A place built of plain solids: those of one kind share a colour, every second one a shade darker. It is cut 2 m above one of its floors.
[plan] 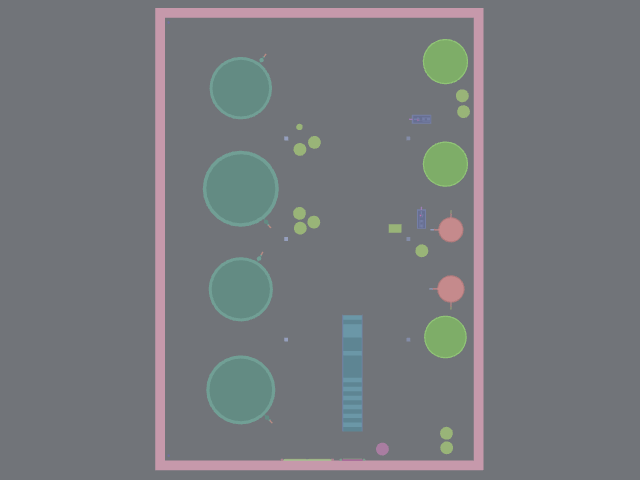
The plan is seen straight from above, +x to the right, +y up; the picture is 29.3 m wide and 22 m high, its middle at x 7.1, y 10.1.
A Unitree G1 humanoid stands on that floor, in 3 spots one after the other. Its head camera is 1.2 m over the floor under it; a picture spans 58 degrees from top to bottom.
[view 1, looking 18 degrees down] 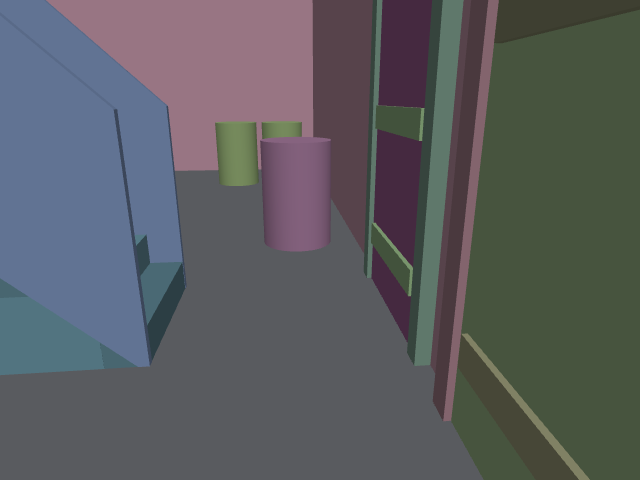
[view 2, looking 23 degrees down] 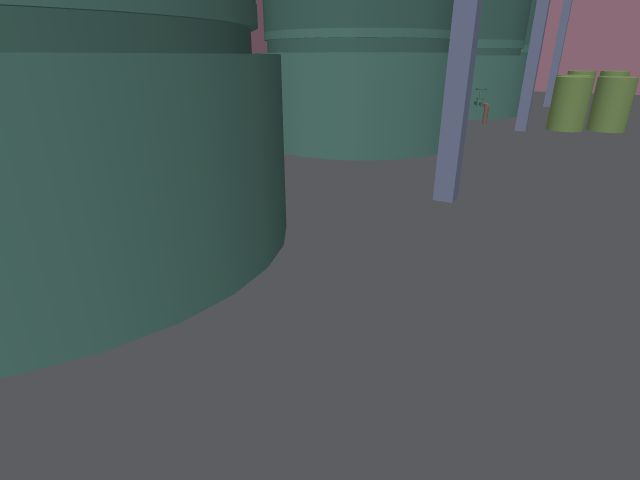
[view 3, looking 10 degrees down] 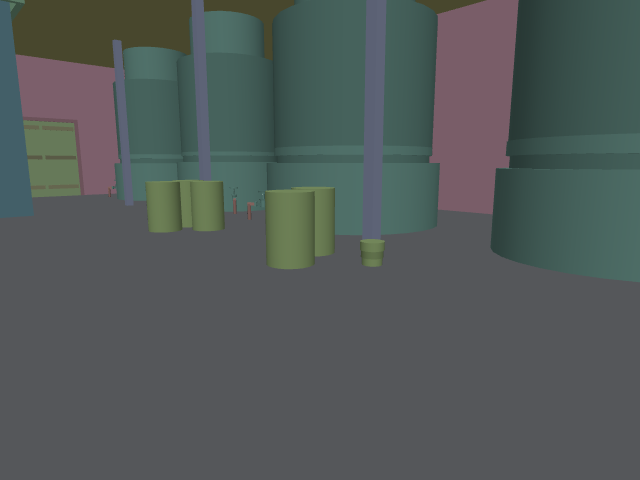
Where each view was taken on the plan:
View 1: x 6.29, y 0.70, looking -6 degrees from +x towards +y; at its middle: foot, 3.64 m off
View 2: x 6.52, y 1.70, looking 121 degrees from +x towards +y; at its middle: ground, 3.07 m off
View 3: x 10.10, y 18.59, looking -133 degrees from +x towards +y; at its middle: piece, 5.65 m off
